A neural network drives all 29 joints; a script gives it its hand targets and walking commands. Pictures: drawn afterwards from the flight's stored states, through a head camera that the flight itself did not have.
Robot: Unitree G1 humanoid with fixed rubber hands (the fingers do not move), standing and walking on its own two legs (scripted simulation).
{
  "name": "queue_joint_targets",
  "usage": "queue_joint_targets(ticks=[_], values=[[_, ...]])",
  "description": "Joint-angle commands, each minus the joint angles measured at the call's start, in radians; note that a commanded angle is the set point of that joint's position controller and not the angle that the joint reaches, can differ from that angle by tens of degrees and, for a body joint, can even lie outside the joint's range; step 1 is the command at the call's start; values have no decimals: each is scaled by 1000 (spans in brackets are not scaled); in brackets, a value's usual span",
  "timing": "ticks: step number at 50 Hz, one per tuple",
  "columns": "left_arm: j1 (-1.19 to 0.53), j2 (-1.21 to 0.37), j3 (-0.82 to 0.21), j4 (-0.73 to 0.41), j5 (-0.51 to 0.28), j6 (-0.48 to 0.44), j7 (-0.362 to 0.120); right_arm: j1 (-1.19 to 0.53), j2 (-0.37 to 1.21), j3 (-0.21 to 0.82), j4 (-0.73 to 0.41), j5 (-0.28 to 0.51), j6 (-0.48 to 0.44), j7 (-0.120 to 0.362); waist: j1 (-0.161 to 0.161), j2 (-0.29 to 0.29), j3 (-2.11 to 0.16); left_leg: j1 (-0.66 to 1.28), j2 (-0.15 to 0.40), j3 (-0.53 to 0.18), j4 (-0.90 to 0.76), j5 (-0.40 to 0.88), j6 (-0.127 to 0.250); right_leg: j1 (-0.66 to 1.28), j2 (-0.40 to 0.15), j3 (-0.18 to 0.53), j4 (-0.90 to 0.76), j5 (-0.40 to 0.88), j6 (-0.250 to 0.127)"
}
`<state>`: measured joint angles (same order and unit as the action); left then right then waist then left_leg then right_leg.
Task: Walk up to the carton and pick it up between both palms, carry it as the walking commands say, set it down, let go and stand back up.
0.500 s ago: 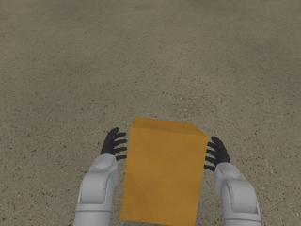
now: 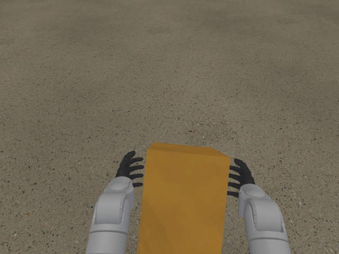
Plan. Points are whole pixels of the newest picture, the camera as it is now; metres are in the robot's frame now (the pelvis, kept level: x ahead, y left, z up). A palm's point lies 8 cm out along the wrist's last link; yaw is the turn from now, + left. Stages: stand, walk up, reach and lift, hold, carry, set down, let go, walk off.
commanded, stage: carry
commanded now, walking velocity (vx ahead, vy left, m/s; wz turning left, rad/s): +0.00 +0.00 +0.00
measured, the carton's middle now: (181, 191) +0.33 -0.01 -0.07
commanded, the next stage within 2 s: hold in 1.10 s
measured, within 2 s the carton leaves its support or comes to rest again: neither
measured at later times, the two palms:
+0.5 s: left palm (127, 183) +0.29 +0.13 +0.04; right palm (249, 192) +0.27 -0.16 +0.03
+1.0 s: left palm (128, 184) +0.29 +0.13 +0.03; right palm (248, 192) +0.27 -0.16 +0.03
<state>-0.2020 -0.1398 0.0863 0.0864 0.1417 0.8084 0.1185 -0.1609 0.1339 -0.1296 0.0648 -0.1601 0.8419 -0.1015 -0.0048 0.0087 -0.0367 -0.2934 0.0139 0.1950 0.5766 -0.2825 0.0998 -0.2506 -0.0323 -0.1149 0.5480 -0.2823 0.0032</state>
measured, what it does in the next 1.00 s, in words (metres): stands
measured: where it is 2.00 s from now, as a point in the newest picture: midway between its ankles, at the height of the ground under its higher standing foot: outside the picture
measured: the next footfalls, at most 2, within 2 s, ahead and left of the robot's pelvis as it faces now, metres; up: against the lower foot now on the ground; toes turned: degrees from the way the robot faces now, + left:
none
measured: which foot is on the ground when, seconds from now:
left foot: down 0.00-1.00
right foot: down 0.00-1.00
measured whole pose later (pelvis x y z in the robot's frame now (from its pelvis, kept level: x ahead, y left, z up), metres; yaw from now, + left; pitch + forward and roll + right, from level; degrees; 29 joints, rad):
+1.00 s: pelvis +0.01 +0.00 +0.00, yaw +0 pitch +0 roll -2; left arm -0.18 -0.14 0.07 0.11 0.16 0.81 0.11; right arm -0.14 0.13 -0.12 0.10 -0.18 0.83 -0.09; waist 0.00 0.00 -0.05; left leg -0.30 0.03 0.20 0.59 -0.30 0.09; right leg -0.26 -0.02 -0.11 0.56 -0.30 0.00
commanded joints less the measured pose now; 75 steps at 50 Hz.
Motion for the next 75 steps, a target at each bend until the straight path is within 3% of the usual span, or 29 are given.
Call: queue_joint_targets(ticks=[1,10,11,14,19,21,23,24,25,26,27,28,30,34,41,42,45,48,52,53,55,56,61,63,66,69,73,74,75], values=[[-489,-875,-515,-218,-268,-30,-227,-563,819,525,-248,269,-67,214,-5,-17,-415,138,197,-207,-129,367,-17,118,-88,105,-33,220,-57],[-490,-869,-497,-125,-233,-36,-240,-606,805,523,-201,244,-79,222,-3,4,-349,89,180,-189,-147,182,-32,83,-95,134,-77,171,-62],[-542,-881,-527,-233,-269,-41,-232,-634,811,525,-283,274,-83,215,-5,35,-355,77,181,-195,-165,130,-39,86,-90,134,-72,135,-64],[-501,-899,-527,-270,-286,-34,-222,-602,853,549,-310,293,-67,204,-8,-48,-398,114,189,-196,-135,270,-27,118,-89,115,-61,202,-54],[-510,-861,-536,-294,-273,-25,-216,-587,806,542,-314,289,-61,205,-5,31,-367,88,187,-211,-184,149,-26,94,-81,110,-49,100,-64],[-451,-862,-515,-209,-243,-21,-220,-562,803,528,-257,261,-62,208,-5,12,-399,106,199,-194,-146,242,-23,108,-79,111,-56,155,-61],[-476,-859,-551,-367,-304,-21,-204,-551,817,550,-377,310,-57,190,-8,12,-453,130,191,-193,-113,385,-19,141,-88,116,-27,256,-65],[-403,-833,-496,-152,-210,-13,-221,-473,807,510,-148,233,-48,212,-7,14,-428,125,190,-184,-121,372,-25,140,-88,106,-31,231,-61],[-442,-854,-526,-272,-265,-23,-214,-539,809,536,-297,282,-59,202,-6,16,-430,127,184,-174,-100,388,-23,133,-91,112,-26,273,-59],[-386,-813,-460,-41,-173,-16,-231,-492,777,496,-86,202,-58,222,-8,-2,-418,130,184,-176,-121,335,-21,140,-95,114,-30,254,-61],[-432,-853,-506,-230,-246,-38,-227,-594,804,562,-309,288,-79,215,-5,-26,-414,108,184,-178,-114,299,-18,140,-95,127,-41,256,-60],[-434,-856,-487,-99,-201,-33,-239,-607,792,538,-218,236,-82,224,-7,-27,-409,119,181,-177,-121,266,-22,120,-98,134,-54,255,-63],[-483,-895,-548,-285,-278,-38,-234,-599,840,580,-333,307,-77,219,-8,19,-387,94,181,-194,-154,186,-26,116,-92,133,-52,167,-67],[-470,-879,-536,-253,-271,-28,-231,-536,838,554,-270,264,-62,208,-11,-51,-408,109,181,-182,-122,268,-20,128,-100,136,-73,254,-59],[-476,-856,-522,-234,-251,-33,-218,-575,797,533,-286,266,-75,207,-6,9,-437,146,186,-169,-90,430,-12,127,-90,116,-1,306,-63],[-377,-820,-497,-103,-197,-28,-235,-485,768,517,-151,215,-71,221,-6,5,-418,138,185,-166,-95,384,-13,124,-98,123,-33,300,-58],[-489,-891,-559,-249,-267,-42,-235,-564,827,551,-285,272,-85,222,-4,37,-396,116,199,-199,-142,275,-19,94,-81,124,-34,160,-62],[-503,-887,-525,-104,-214,-53,-259,-571,826,519,-116,211,-87,247,-4,16,-348,87,192,-209,-172,147,-30,80,-78,132,-83,106,-54],[-546,-940,-574,-340,-319,-41,-235,-663,871,596,-403,338,-83,218,-9,4,-404,123,190,-190,-135,277,-26,103,-84,123,-42,196,-55],[-446,-895,-519,-180,-248,-31,-237,-544,843,544,-218,263,-71,224,-7,-4,-430,144,189,-182,-118,337,-27,124,-91,124,-49,244,-60],[-466,-871,-529,-228,-254,-34,-225,-569,824,543,-265,276,-74,215,-3,28,-427,124,194,-193,-113,357,-15,122,-87,117,-33,237,-57],[-306,-856,-439,24,-153,-36,-233,-336,775,514,-17,147,-84,220,-13,-1,-177,282,-37,-311,-130,474,-28,81,87,260,-136,251,-39],[-377,-962,-568,-181,-218,-132,-239,-574,865,675,-238,264,-194,281,31,49,-396,453,9,-375,-74,817,-64,69,112,277,-73,348,-35],[-448,-1008,-616,-243,-270,-148,-241,-590,866,673,-256,288,-215,295,1,34,-485,574,34,-387,-35,911,-85,-28,120,288,-73,310,-47],[-461,-1028,-661,-204,-314,-146,-258,-612,812,588,-272,258,-230,290,-114,59,-461,608,22,-416,-29,765,-88,-110,110,279,-88,232,-73],[-544,-1002,-634,-141,-309,-137,-269,-623,791,506,-196,210,-224,285,-163,1,-408,614,-2,-409,-26,505,-87,-196,99,275,-110,93,-83],[-613,-947,-565,-35,-254,-138,-283,-713,839,492,-94,208,-211,300,-114,-39,-363,492,-27,-392,-54,205,-90,-143,75,276,-114,-18,-80],[-565,-1126,-740,-48,-302,-165,-293,-581,902,494,-120,185,-215,302,-224,-44,-510,599,23,-437,-84,178,-87,-95,73,293,-125,178,-86],[-619,-1120,-680,7,-287,-170,-296,-618,887,452,-42,176,-204,315,-230,-55,-426,533,24,-447,-100,89,-92,-126,75,281,-116,106,-73]])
